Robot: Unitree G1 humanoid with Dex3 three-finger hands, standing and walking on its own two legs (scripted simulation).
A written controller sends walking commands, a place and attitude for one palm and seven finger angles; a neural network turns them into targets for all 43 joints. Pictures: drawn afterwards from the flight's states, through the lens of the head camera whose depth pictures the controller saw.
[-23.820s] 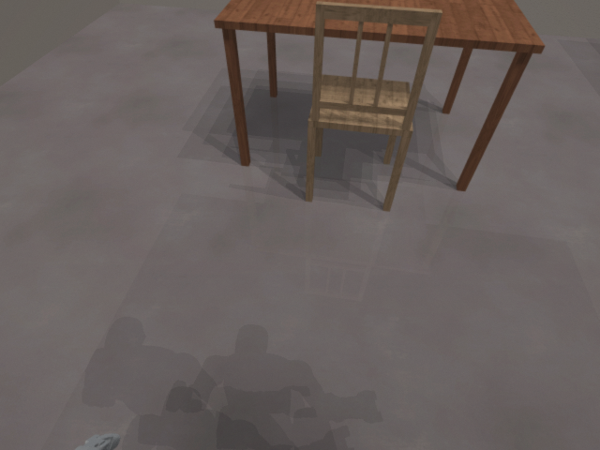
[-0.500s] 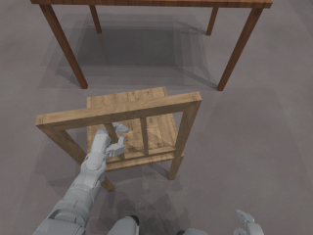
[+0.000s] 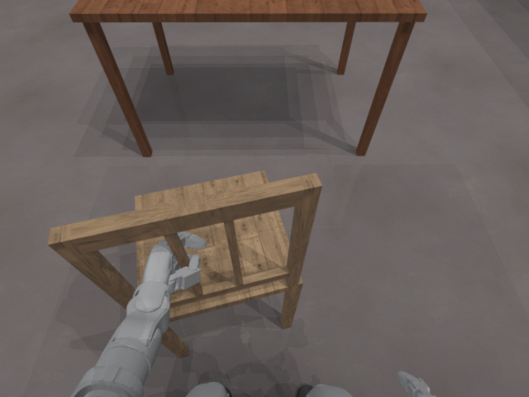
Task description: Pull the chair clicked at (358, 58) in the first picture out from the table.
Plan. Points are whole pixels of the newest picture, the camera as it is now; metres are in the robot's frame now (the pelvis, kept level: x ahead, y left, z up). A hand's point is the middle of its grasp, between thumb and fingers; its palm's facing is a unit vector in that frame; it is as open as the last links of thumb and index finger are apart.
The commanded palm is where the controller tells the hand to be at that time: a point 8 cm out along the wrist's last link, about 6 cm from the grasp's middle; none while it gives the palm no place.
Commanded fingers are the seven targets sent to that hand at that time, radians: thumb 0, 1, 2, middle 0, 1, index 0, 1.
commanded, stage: stop walking, hand still on the chair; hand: left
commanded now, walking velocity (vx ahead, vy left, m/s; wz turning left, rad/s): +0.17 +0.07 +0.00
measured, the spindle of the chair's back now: (186, 265) +0.34 +0.16 -0.09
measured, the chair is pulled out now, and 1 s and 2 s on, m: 0.70 0.74 0.74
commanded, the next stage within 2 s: open the thumb and straighten the fingers in 0.90 s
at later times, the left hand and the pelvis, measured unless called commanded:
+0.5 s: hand (187, 295) +0.27 +0.14 -0.06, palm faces -0.03 -0.98 -0.17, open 5.0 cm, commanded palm +0.26 +0.19 -0.04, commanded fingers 0.00 0.90 0.90 -0.50 -1.45 -0.50 -1.45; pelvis +0.03 +0.02 +0.01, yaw -1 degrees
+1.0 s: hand (188, 294) +0.27 +0.14 -0.06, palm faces +0.02 -0.99 -0.16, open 5.0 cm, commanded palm +0.25 +0.19 -0.04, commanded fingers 0.00 0.78 0.84 -0.50 -1.45 -0.50 -1.45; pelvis +0.05 +0.01 +0.01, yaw +0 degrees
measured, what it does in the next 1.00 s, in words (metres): stands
